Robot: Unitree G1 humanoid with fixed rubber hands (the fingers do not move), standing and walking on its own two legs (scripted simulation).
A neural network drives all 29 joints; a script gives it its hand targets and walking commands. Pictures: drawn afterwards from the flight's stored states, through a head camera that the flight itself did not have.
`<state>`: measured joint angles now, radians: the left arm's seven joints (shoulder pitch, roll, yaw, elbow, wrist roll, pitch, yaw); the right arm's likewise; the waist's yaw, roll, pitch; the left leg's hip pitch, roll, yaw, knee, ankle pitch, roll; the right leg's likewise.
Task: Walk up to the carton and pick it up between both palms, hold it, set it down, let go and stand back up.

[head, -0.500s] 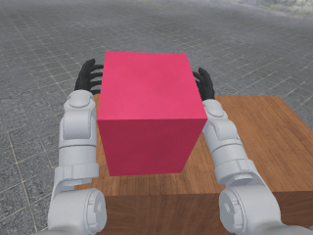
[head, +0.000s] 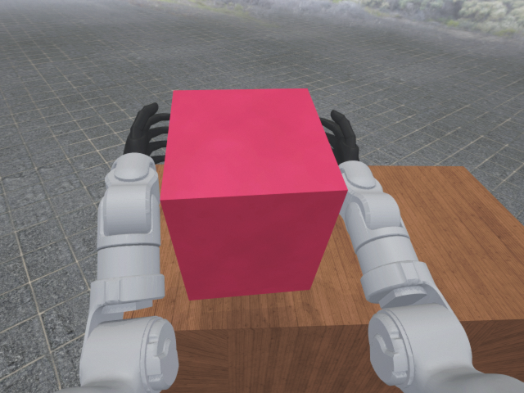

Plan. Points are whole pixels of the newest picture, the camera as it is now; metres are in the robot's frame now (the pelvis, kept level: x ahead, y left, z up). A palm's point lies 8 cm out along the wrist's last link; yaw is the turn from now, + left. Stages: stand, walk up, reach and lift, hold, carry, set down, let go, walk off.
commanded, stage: hold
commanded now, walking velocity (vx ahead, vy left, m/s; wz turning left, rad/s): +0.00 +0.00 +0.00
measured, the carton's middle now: (246, 197) +0.37 +0.02 +0.16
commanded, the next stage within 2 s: none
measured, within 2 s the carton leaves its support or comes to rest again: neither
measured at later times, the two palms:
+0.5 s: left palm (136, 155) +0.36 +0.17 +0.24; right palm (344, 155) +0.37 -0.12 +0.24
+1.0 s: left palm (137, 155) +0.36 +0.17 +0.24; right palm (346, 154) +0.37 -0.12 +0.24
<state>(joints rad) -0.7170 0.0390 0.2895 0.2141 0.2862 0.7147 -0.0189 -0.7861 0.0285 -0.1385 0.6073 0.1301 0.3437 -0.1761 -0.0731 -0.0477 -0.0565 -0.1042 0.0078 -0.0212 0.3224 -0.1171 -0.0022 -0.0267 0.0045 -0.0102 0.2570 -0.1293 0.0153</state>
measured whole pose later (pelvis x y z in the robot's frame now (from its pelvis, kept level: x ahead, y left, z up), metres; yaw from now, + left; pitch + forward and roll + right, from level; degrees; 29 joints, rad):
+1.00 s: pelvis +0.00 +0.00 +0.00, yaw +0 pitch -6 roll -1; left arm -0.72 0.04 0.29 0.17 0.29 0.79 -0.02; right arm -0.82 0.01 -0.14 0.58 0.16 0.44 -0.18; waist -0.07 -0.04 -0.08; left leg -0.10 0.01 -0.02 0.32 -0.12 0.00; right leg -0.03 0.00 -0.01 0.26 -0.13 0.02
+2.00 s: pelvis +0.00 +0.00 +0.00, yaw +0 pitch -6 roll -1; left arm -0.72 0.04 0.29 0.16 0.29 0.80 -0.03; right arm -0.83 0.01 -0.13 0.57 0.17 0.45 -0.19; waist -0.07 -0.04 -0.08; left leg -0.10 0.01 -0.02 0.32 -0.12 0.00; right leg -0.03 0.00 -0.01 0.26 -0.13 0.01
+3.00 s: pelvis +0.00 +0.00 +0.00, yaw +0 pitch -6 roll -1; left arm -0.72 0.04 0.29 0.16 0.29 0.80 -0.04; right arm -0.83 0.01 -0.12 0.57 0.17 0.46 -0.20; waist -0.08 -0.04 -0.08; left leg -0.10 0.01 -0.02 0.32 -0.12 0.00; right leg -0.03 0.00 -0.01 0.26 -0.13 0.01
